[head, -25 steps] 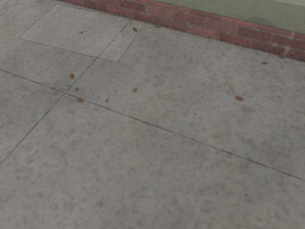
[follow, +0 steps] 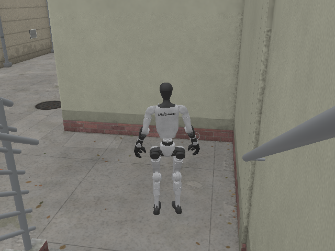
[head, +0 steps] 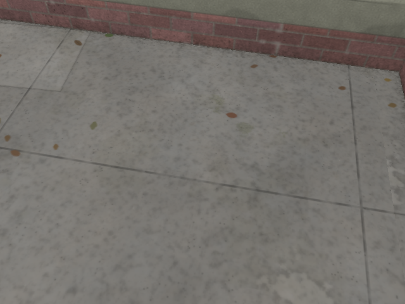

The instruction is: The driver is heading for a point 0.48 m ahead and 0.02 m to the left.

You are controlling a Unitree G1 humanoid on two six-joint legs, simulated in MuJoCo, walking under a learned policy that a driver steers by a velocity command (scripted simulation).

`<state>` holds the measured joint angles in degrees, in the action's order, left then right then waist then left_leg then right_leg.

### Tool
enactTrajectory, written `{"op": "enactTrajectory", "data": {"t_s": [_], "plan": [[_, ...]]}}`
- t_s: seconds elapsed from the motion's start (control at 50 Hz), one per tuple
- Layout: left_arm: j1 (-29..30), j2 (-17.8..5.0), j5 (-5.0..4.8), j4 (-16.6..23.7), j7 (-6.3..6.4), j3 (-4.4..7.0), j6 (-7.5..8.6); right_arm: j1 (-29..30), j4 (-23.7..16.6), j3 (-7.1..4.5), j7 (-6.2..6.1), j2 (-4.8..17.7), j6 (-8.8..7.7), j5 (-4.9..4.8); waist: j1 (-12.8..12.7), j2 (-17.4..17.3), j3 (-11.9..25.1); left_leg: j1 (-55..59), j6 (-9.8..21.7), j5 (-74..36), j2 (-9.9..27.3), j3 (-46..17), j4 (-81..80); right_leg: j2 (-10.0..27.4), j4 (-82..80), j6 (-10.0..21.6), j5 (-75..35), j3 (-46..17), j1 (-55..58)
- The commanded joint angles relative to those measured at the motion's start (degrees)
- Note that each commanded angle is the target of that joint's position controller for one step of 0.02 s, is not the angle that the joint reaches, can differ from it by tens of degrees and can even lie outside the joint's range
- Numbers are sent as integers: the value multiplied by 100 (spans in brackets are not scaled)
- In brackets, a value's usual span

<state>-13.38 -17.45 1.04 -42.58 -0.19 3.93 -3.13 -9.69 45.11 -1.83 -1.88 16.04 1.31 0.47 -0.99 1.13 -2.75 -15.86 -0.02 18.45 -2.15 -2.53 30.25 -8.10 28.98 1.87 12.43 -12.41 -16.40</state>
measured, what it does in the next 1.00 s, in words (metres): walks ahead: right foot, then left foot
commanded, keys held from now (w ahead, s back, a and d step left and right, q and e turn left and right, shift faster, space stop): w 0.82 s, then no key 0.18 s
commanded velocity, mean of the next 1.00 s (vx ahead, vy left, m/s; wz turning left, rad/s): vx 0.36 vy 0.00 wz -0.08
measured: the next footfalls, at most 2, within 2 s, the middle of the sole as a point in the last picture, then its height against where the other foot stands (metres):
right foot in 0.46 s outside the picture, level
left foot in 0.96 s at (203, 288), level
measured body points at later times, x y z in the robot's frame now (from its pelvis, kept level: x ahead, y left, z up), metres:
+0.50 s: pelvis +0.11 -0.03 +0.00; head +0.12 -0.04 +0.45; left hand +0.27 +0.21 -0.10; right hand +0.08 -0.30 -0.14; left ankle +0.01 +0.10 -0.72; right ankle +0.13 -0.12 -0.74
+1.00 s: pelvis +0.36 -0.04 -0.02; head +0.40 -0.03 +0.43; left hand +0.31 +0.21 -0.16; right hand +0.53 -0.28 -0.12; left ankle +0.47 +0.02 -0.74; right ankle +0.15 -0.12 -0.68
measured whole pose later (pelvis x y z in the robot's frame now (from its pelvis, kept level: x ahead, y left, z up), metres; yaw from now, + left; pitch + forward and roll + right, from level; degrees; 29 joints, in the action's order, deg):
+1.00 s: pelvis +0.36 -0.04 -0.02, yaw -3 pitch +1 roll -1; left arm -24.4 -12.1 -0.6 -57.5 1.0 0.7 3.9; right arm -2.7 46.5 -0.6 0.8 12.7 -4.7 2.3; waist -3.0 -0.3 -5.0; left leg -26.8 6.0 5.7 -1.5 5.6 32.2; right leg -4.3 47.7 2.8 29.9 -0.2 -3.5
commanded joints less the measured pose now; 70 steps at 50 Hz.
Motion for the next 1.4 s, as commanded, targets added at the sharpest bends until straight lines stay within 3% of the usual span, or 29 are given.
{"op": "enactTrajectory", "data": {"t_s": [0.02, 0.04, 0.06, 0.1, 0.14, 0.34, 0.4, 0.44, 0.46, 0.48, 0.5, 0.52, 0.56, 0.6, 0.68, 0.82, 0.88, 0.92, 0.94, 0.96, 0.98, 1.0, 1.02, 1.04, 1.08, 1.16, 1.28, 1.36, 1.4], "plan": [[-304, 9, -20, 353, 31, -41, 91, -554, -345, -119, -93, 856, -166, 152, 64, -1211, 818, 1676, 447, 848, 1872, -2053, -1962, 276, 1128, 89, 1766, -236, -846], [-71, -523, 67, 423, 80, 89, 92, -489, -304, -299, -21, 1462, -137, 213, 210, -1542, 318, 854, 1100, 1747, 2304, -3076, -2266, -190, 1933, 96, 2051, 380, -1568], [34, -755, 144, 371, 79, 151, 121, -450, -277, -262, 46, 1158, -149, 186, 149, -1004, 14, 577, 1218, 2421, 2168, -3036, -2365, 149, 2491, 122, 1659, 130, -1612], [-247, -606, 124, 97, -63, 124, 174, -156, -271, -133, 112, 699, -206, 104, -55, -931, -158, 613, 925, 1880, 1522, -2070, -2448, 242, 2788, 11, 936, 270, -1581], [-285, -537, 186, -36, -173, 103, 223, -394, -153, -132, 103, 656, -298, 58, 32, -930, -73, 935, 912, 1273, 1267, -1579, -2402, 315, 2984, -75, 620, 521, -1682], [937, -169, 97, 174, -255, -101, 412, -1370, 345, -274, 199, 791, -511, 57, 532, -919, -184, 1148, 1262, 420, 1425, -1118, -2334, 877, 905, -222, 506, 1458, -1383], [803, -185, 64, 168, -204, -111, 473, -1301, 354, -306, 240, 851, -512, 48, 377, -854, -227, 577, 1249, 286, 1485, -1063, -2111, 790, 255, -1, 456, 1615, -453], [38, -202, 83, -95, -123, -85, 562, -1148, 351, -301, 243, 815, -494, -3, -77, -545, -100, -130, 1073, -156, 1307, -817, -1459, 626, -446, 122, 46, 1675, 968], [-675, -397, 106, -336, -50, -9, 638, -1105, 320, -232, 241, 602, -516, 17, -383, -181, 255, -603, 904, -488, 1017, -497, -628, 834, -611, 192, 227, 1313, 2036], [-1452, -969, 216, -406, 35, 121, 705, -923, 46, -70, 278, 77, -547, -35, -742, 1024, 798, -1507, 586, 113, 379, 211, 1290, 2358, -1445, 524, 1912, -699, 3018], [-1728, -1449, 114, -538, 25, 250, 679, -841, -87, -118, 251, 245, -541, 12, -681, 1451, 565, -2567, 541, 1211, -150, 405, 2484, 3179, -2181, 998, 2936, -2626, 2790], [-1247, -976, 82, -463, -8, 133, 651, -835, 6, -220, 252, 614, -493, 111, -357, 558, 58, -2686, 645, 878, 296, -23, 3123, 3008, -2052, 1045, 3024, -2212, 2258], [-525, -417, 49, -287, -66, -25, 703, -867, 136, -195, 388, 443, -499, 73, 3, 341, -205, -2403, 592, -22, 632, -31, 3018, 2370, -2151, 817, 1640, -1001, 1600], [-512, -259, 28, -342, -45, -87, 787, -883, 241, -177, 445, 381, -426, 169, 85, 434, -107, -2197, 425, -460, 724, 162, 2989, 1981, -2205, 707, 140, -197, 1522], [-1066, -258, -66, -683, -42, -99, 861, -320, 72, -140, 479, 249, -343, 191, 68, 323, -70, -2607, 178, -922, 754, 412, 2942, 1856, -2098, 817, -2088, 459, 1742], [-1505, -272, -37, -1103, 18, -151, 857, 1170, -429, 43, 484, 21, -358, 123, -182, 331, -386, -2166, 201, -1761, 485, 826, 855, 1757, -2163, 781, -3169, 938, 1756], [-1435, -297, -20, -1260, 78, -176, 843, 910, -337, 49, 388, 45, -430, 134, 20, 339, -274, -1322, 470, -1686, 146, 921, 296, 1828, -1549, 634, -5019, 1093, 1978], [-1224, -387, -2, -1289, 127, -160, 828, -253, 105, -42, 275, 267, -523, 151, 479, 437, 339, -187, 670, -1631, -157, 836, 27, 1733, -317, 438, -5907, 1091, 2154], [-1104, -444, -73, -1292, 131, -150, 808, -1023, 367, -86, 218, 368, -605, 209, 852, 321, 701, 852, 780, -2457, -12, 738, -535, 1532, 717, 326, -5300, 1224, 1800], [-1223, -271, -147, -1153, 131, -203, 828, -1737, 552, -176, 146, 771, -650, 336, 966, -149, 1382, 2339, 960, -4270, 1042, -106, -118, 1205, 2197, 239, -3063, 1348, 757], [-2460, 443, -377, -1300, 132, -323, 769, -1760, 554, -268, 189, 1204, -625, 340, 369, -1518, 2415, 3968, 2117, -7404, 2987, -2303, 288, 193, 4552, 43, 2452, 1378, -830], [-2208, -235, -201, -1465, 201, -138, 672, -1718, 500, -286, 226, 980, -559, -66, 538, -499, 2663, 3410, 2203, -7141, 2701, -2408, -77, 232, 4889, 74, 2081, 582, -834], [-1634, -181, -147, -1305, 183, -136, 652, -943, 415, -189, 201, 668, -548, -111, 279, -499, 1674, 2506, 2034, -6221, 2440, -1712, -501, 534, 4721, 54, 1663, 600, -1060], [-1265, -91, -37, -1243, 159, -161, 642, -479, 361, -67, 189, 233, -544, -77, 171, -343, 924, 1683, 1794, -5571, 2116, -1270, -881, 739, 4312, 36, 1390, 761, -1120], [-1205, 37, 98, -1290, 79, -160, 470, -340, 468, 43, 128, -27, -554, -65, -80, -395, 514, 637, 1452, -5122, 1689, -605, -1338, 915, 3680, -53, 1062, 842, -520], [-1298, 361, 64, -1462, 77, -230, 227, -318, 633, 71, 157, 139, -636, 54, -329, -524, 637, -124, 1314, -4839, 1378, 34, -1500, 864, 2574, -161, 780, 1099, 283], [-427, 216, 57, -1462, 182, -254, 98, -647, 852, 36, 127, 282, -396, 82, 35, -721, 314, -368, 1163, -597, 1320, -422, -1959, 941, 1158, -150, 559, 1273, 324], [-499, 347, 53, -1664, 242, -331, 222, -641, 939, 75, 65, 143, -284, 32, -53, -351, 4, -597, 873, 225, 1243, -613, -1711, 976, -451, -29, -3, 1232, 967], [-503, -26, 73, -1715, 282, -303, 353, -1054, 1000, 103, 81, -86, -296, -11, 266, 238, -61, -565, 489, -64, 769, -343, -1409, 1672, -893, 152, -491, 358, 1024]]}}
